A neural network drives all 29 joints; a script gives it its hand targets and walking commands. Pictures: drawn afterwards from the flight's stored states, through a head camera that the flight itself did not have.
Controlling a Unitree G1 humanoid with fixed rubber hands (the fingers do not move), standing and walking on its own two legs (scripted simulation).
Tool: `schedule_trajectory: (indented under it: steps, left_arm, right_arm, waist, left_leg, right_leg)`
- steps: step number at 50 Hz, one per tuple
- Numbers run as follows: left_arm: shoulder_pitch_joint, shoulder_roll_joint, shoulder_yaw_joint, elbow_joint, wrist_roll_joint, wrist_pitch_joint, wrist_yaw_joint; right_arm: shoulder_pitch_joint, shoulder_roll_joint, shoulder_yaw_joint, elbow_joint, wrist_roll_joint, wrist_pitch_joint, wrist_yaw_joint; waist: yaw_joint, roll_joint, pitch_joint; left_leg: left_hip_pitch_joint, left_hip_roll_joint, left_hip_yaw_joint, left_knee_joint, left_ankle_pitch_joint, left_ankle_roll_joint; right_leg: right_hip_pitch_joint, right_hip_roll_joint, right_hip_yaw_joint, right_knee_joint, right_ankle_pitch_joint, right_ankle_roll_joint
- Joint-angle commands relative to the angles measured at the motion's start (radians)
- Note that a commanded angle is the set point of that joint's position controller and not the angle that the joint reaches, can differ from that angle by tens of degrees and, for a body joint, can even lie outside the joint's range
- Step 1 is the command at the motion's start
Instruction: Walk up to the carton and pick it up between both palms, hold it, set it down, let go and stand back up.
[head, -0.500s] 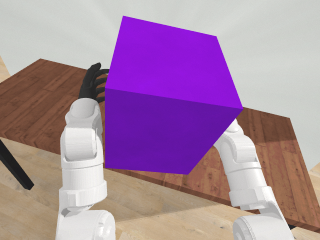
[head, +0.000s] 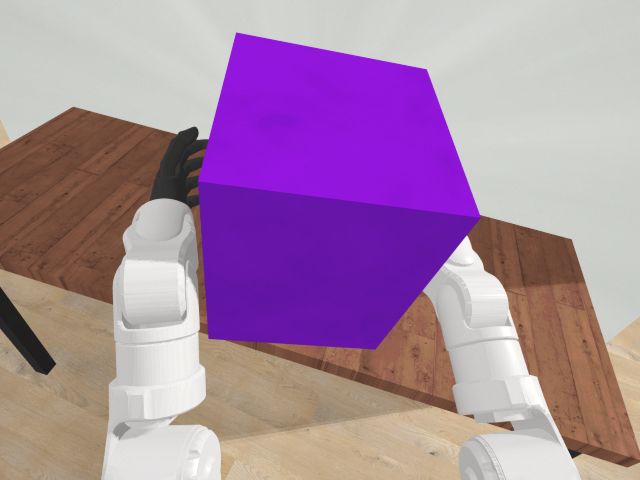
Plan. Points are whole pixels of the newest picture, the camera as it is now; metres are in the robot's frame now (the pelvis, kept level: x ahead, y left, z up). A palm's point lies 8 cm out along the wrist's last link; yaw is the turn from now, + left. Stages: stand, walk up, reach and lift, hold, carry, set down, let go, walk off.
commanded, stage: hold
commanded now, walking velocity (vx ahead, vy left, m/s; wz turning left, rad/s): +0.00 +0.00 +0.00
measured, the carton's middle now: (313, 209) +0.37 +0.01 +0.19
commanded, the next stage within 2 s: none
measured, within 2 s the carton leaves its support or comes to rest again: neither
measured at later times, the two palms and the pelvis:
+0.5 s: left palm (172, 202) +0.36 +0.15 +0.20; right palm (435, 222) +0.36 -0.14 +0.19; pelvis +0.00 -0.01 +0.00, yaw +0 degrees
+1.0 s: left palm (175, 199) +0.36 +0.15 +0.20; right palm (436, 224) +0.36 -0.14 +0.18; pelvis +0.00 +0.00 +0.00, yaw -1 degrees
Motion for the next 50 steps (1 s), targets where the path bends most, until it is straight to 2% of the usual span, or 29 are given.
schedule_trajectory:
  steps: [1,7,12,21,25,34,44,50]
  left_arm:
    - [-0.650,-0.441,-0.524,-0.195,-0.175,-0.101,-0.098]
    - [-0.612,-0.416,-0.474,-0.144,-0.158,-0.085,-0.092]
    - [-0.606,-0.404,-0.440,-0.106,-0.149,-0.071,-0.098]
    - [-0.648,-0.413,-0.488,-0.154,-0.171,-0.087,-0.113]
    - [-0.652,-0.405,-0.494,-0.159,-0.171,-0.089,-0.113]
    - [-0.643,-0.395,-0.456,-0.106,-0.153,-0.073,-0.106]
    - [-0.660,-0.432,-0.501,-0.155,-0.175,-0.100,-0.098]
    - [-0.638,-0.417,-0.486,-0.143,-0.165,-0.092,-0.097]
  right_arm:
    - [-0.898,0.340,0.373,-0.412,0.073,-0.100,0.049]
    - [-0.867,0.319,0.369,-0.364,0.062,-0.096,0.057]
    - [-0.862,0.315,0.341,-0.334,0.057,-0.093,0.056]
    - [-0.881,0.348,0.351,-0.381,0.072,-0.096,0.035]
    - [-0.866,0.344,0.349,-0.370,0.068,-0.092,0.034]
    - [-0.862,0.314,0.301,-0.309,0.046,-0.085,0.051]
    - [-0.906,0.342,0.350,-0.383,0.060,-0.101,0.051]
    - [-0.875,0.331,0.355,-0.360,0.059,-0.096,0.053]
  waist:
    - [-0.007,0.175,-0.639]
    - [0.016,0.119,-0.549]
    - [0.018,0.098,-0.499]
    - [-0.011,0.144,-0.579]
    - [-0.015,0.160,-0.567]
    - [-0.012,0.151,-0.485]
    - [-0.008,0.157,-0.619]
    - [0.001,0.139,-0.571]
  left_leg:
    - [0.138,-0.096,0.108,0.005,0.503,-0.023]
    - [0.101,-0.088,0.124,-0.023,0.426,-0.010]
    - [0.072,-0.087,0.135,-0.040,0.365,-0.002]
    - [0.099,-0.102,0.124,-0.009,0.426,-0.006]
    - [0.090,-0.103,0.122,-0.012,0.412,-0.008]
    - [0.038,-0.093,0.130,-0.045,0.305,-0.007]
    - [0.110,-0.096,0.116,-0.005,0.439,-0.015]
    - [0.099,-0.093,0.121,-0.014,0.425,-0.011]
  right_leg:
    - [0.225,0.090,-0.034,0.037,0.159,-0.004]
    - [0.234,0.088,-0.030,0.031,0.101,-0.006]
    - [0.240,0.081,-0.026,0.024,0.066,-0.004]
    - [0.246,0.074,-0.023,0.032,0.163,0.005]
    - [0.239,0.073,-0.025,0.032,0.147,0.005]
    - [0.219,0.077,-0.034,0.027,0.020,-0.002]
    - [0.222,0.086,-0.031,0.036,0.126,-0.003]
    - [0.226,0.084,-0.029,0.032,0.111,-0.003]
